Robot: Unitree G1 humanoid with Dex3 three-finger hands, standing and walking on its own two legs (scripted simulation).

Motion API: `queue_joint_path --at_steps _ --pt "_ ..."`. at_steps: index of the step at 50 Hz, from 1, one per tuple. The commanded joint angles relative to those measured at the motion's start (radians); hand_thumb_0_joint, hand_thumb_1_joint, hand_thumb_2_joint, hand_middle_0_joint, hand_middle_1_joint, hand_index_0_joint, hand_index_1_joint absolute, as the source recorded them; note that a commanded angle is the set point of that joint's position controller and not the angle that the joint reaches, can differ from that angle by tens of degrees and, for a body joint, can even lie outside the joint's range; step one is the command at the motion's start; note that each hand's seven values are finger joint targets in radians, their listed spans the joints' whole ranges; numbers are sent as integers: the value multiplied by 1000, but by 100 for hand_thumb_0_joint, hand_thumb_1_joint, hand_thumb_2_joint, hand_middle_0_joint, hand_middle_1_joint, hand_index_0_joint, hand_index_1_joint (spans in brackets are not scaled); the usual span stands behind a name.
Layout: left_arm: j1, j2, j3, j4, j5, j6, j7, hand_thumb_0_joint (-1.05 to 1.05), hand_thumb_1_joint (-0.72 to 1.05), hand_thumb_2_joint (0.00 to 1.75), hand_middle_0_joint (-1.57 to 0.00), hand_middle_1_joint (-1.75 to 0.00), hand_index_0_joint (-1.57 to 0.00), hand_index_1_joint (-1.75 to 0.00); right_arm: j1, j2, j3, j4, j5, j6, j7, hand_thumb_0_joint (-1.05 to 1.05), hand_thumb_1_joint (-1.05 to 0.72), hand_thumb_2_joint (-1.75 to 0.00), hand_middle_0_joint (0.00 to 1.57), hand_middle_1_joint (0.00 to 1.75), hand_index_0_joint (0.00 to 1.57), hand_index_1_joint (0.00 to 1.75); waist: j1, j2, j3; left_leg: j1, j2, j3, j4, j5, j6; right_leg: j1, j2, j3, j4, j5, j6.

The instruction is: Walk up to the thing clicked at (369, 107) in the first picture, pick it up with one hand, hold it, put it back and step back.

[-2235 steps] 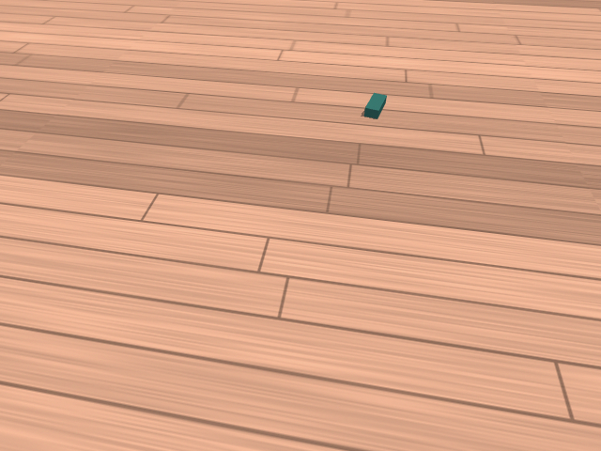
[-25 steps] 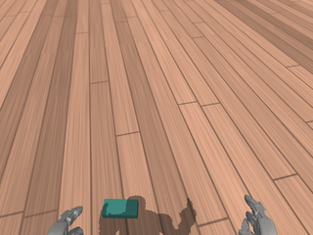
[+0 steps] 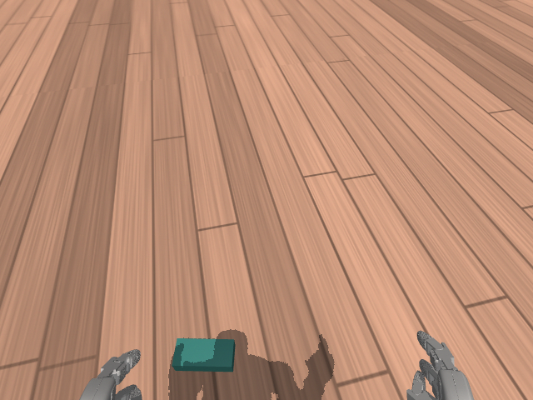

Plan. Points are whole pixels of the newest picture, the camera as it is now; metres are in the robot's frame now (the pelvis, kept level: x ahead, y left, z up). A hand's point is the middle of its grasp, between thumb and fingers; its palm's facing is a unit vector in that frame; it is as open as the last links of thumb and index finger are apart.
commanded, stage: home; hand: left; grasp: from above
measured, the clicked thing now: (204, 355) +0.42 +0.21 -0.68
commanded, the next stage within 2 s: stand in 0.08 s
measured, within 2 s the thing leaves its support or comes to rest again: neither
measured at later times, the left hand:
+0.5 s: hand out of the picture +0.09 +0.25 -0.11, palm faces +0.04 -0.94 -0.34, open 7.4 cm
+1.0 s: hand out of the picture +0.03 +0.25 -0.10, palm faces +0.05 -0.94 -0.33, open 7.4 cm
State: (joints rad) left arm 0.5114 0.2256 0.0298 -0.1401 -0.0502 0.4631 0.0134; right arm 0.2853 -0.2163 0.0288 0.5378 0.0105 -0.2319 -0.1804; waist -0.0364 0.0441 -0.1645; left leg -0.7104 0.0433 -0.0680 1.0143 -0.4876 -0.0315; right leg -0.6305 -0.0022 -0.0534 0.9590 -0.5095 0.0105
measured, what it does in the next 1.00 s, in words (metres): rises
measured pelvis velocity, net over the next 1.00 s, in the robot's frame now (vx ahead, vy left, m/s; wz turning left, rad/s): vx -0.01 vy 0.01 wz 0.02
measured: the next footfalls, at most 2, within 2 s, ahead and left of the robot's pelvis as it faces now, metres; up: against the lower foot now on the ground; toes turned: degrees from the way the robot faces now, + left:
none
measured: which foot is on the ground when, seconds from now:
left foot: down 0.00-1.00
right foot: down 0.00-1.00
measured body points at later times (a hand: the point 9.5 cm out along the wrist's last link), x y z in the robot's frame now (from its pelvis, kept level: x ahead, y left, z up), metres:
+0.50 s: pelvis -0.01 +0.01 +0.04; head +0.01 +0.02 +0.49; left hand +0.09 +0.29 -0.08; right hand +0.10 -0.27 -0.08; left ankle +0.01 +0.13 -0.68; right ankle -0.02 -0.13 -0.68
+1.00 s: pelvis -0.01 +0.01 +0.06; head -0.01 +0.01 +0.51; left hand +0.03 +0.30 -0.08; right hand +0.06 -0.27 -0.08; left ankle +0.01 +0.13 -0.68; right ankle -0.02 -0.13 -0.68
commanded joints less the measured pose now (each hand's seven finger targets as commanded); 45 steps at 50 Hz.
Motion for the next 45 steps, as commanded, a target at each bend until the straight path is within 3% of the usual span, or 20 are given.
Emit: queue_joint_path --at_steps 1,8,9,10,11,13,14,17,24,30,45 --pt "-31 115 66 -196 3 -52 15 0 90 90 -20 -30 -20 -30 -68 -125 -55 -159 -2 -51 -14 0 -90 -90 20 30 20 30 -5 3 -64 125 -37 40 -147 225 41 10 22 -11 -166 234 -2" --pt "-20 98 52 -199 0 -49 14 0 90 90 -20 -30 -20 -30 -67 -124 -54 -168 -2 -50 -12 0 -90 -90 20 30 20 30 -6 5 -96 145 -34 35 -136 290 40 27 23 -15 -149 296 -1" --pt "-321 186 56 152 117 -261 54 0 90 90 -20 -30 -20 -30 -121 -238 -88 93 -121 57 48 0 -90 -90 20 30 20 30 80 -49 151 121 -4 1 -233 451 89 228 -59 46 -196 270 -36" --pt "-228 207 81 326 122 -329 49 0 90 90 -20 -30 -20 -30 -135 -237 -104 100 -122 94 76 0 -90 -90 20 30 20 30 77 -122 71 190 -13 31 -220 438 104 243 -73 115 -232 262 -76" --pt "-210 215 77 371 120 -364 44 0 90 90 -20 -30 -20 -30 -134 -247 -110 67 -127 114 92 0 -90 -90 20 30 20 30 56 -128 61 212 -21 20 -211 433 102 218 -75 150 -263 291 -97" --pt "-243 222 60 458 122 -406 36 0 90 90 -20 -30 -20 -30 -121 -227 -107 124 -88 124 128 0 -90 -90 20 30 20 30 55 -49 2 322 -17 18 -248 466 98 284 -91 146 -230 425 -82" --pt "-271 215 62 510 114 -408 33 0 90 90 -20 -30 -20 -30 -123 -212 -103 148 -68 132 145 0 -90 -90 20 30 20 30 61 -70 24 318 -27 24 -269 424 89 291 -93 137 -256 381 -71" --pt "-311 205 67 632 98 -421 34 0 90 90 -20 -30 -20 -30 -154 -215 -115 193 -59 146 163 0 -90 -90 20 30 20 30 73 -49 41 371 -9 -13 -330 346 96 274 -84 114 -305 270 -46" --pt "-339 194 66 866 93 -463 31 0 90 90 -20 -30 -20 -30 -156 -234 -117 297 -62 174 157 0 -90 -90 20 30 20 30 66 8 101 424 32 -69 -487 347 97 365 -71 77 -382 300 -28" --pt "-333 209 58 1020 86 -468 29 0 90 90 -20 -30 -20 -30 -157 -247 -113 384 -51 192 147 0 -90 -90 20 30 20 30 57 1 162 469 39 -68 -593 332 76 441 -86 81 -506 320 -25" --pt "-357 242 42 1197 83 -478 31 0 90 90 -20 -30 -20 -30 -165 -254 -102 502 -35 213 148 0 -90 -90 20 30 20 30 49 -43 211 547 43 -53 -680 355 55 510 -110 83 -654 323 -11"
